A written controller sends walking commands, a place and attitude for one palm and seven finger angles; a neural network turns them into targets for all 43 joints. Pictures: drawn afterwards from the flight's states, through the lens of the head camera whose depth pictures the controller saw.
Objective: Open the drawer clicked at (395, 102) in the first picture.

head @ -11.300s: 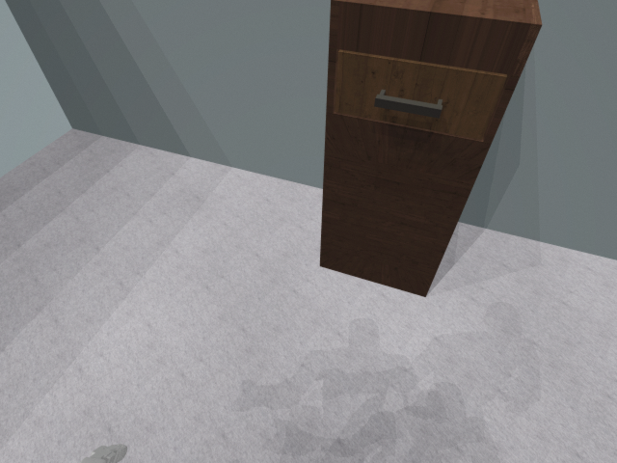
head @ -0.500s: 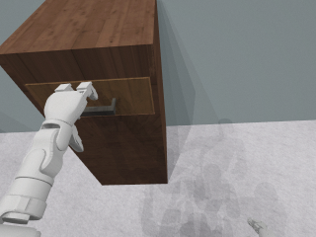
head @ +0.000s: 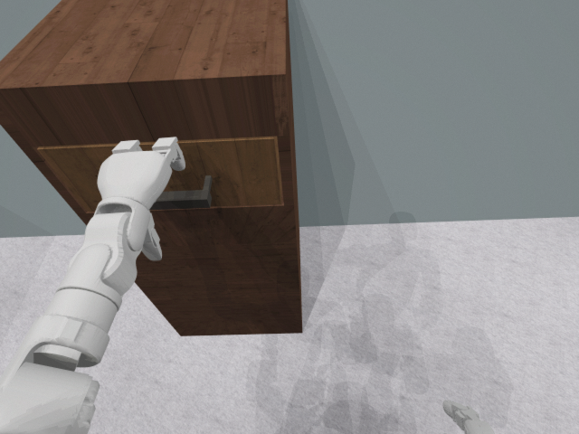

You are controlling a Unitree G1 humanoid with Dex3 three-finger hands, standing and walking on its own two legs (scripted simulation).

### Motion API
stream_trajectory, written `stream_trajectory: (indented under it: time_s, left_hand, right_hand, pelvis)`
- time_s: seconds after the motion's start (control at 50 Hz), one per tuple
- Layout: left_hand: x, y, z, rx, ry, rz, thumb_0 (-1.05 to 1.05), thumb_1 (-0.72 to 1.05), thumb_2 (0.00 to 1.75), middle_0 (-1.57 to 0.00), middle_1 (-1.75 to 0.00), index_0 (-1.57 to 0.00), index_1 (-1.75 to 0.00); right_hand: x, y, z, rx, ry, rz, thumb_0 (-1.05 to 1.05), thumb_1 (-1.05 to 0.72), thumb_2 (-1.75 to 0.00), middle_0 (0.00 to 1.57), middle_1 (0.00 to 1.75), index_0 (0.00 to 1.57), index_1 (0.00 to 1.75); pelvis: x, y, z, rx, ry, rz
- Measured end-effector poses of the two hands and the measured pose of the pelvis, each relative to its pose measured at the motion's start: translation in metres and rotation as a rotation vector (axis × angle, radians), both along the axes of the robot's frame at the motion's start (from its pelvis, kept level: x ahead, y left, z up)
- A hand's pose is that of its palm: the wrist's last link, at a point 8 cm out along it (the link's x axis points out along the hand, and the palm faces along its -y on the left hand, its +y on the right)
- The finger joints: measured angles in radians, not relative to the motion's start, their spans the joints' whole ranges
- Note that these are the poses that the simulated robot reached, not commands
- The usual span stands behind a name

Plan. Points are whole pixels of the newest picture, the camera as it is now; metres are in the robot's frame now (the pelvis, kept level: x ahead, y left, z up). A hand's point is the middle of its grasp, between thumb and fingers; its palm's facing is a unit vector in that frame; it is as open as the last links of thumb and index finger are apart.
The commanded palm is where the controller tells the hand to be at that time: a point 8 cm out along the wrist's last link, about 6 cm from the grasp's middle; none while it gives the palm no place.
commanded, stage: move the hooked fingers above the handle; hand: left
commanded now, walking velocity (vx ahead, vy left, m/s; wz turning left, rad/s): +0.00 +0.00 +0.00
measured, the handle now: (166, 191) +0.48 +0.25 +0.03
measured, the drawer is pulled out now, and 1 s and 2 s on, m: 0.00 0.00 0.00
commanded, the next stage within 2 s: none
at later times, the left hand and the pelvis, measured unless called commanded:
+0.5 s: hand (159, 192) +0.44 +0.23 +0.08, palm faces +0.00 +0.00 -1.00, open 13.8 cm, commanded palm +0.41 +0.25 +0.15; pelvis +0.00 -0.01 +0.00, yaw -3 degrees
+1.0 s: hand (145, 182) +0.44 +0.25 +0.10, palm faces +0.05 +0.00 -1.00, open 13.7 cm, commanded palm +0.41 +0.25 +0.15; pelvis -0.01 +0.00 +0.00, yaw -1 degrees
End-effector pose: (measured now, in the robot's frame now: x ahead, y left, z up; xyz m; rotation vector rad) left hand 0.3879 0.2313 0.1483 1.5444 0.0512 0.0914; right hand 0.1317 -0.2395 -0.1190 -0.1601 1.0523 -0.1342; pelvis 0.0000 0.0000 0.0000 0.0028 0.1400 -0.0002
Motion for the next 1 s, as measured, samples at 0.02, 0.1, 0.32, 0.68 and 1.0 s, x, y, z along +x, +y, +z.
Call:
stream_trajectory:
  time_s: [0.02, 0.1, 0.32, 0.68, 1.0]
  left_hand:
    - [0.003, 0.002, 0.0, 0.006, 0.012, 0.016, 0.0, -0.49, 0.3, -0.32, -1.2, -0.32, -1.2]
    - [0.011, 0.005, -0.006, 0.022, 0.079, 0.043, 0.0, -0.49, 0.3, -0.32, -1.2, -0.32, -1.2]
    - [0.031, -0.033, -0.012, -0.028, 0.04, -0.138, 0.0, -0.49, 0.3, -0.32, -1.2, -0.32, -1.2]
    - [0.003, 0.021, -0.011, 0.01, 0.134, 0.038, 0.0, -0.49, 0.3, -0.33, -1.2, -0.32, -1.2]
    - [0.028, 0.016, 0.006, 0.028, -0.025, 0.012, 0.0, -0.49, 0.3, -0.33, -1.2, -0.34, -1.22]
  right_hand:
    - [-0.004, -0.001, -0.001, 0.0, 0.011, -0.006, 0.01, -0.91, -0.9, 0.21, 0.3, 0.2, 0.3]
    - [-0.024, -0.008, -0.005, -0.008, 0.056, -0.036, 0.01, -0.91, -0.9, 0.21, 0.3, 0.2, 0.3]
    - [-0.071, -0.033, -0.01, -0.06, 0.149, -0.128, 0.01, -0.91, -0.9, 0.21, 0.3, 0.2, 0.3]
    - [-0.058, -0.044, -0.001, -0.081, 0.102, -0.109, 0.01, -0.91, -0.9, 0.21, 0.3, 0.2, 0.3]
    - [-0.053, -0.017, -0.006, -0.042, 0.071, -0.102, 0.01, -0.91, -0.9, 0.21, 0.3, 0.2, 0.3]
  pelvis:
    - [0.0, 0.0, 0.0, 0.0, 0.002, -0.001]
    - [0.0, -0.002, 0.0, 0.0, 0.008, -0.001]
    - [0.001, -0.007, -0.003, 0.002, 0.037, -0.023]
    - [-0.003, -0.014, 0.0, -0.002, 0.014, -0.006]
    - [-0.009, 0.002, -0.004, -0.007, 0.052, -0.023]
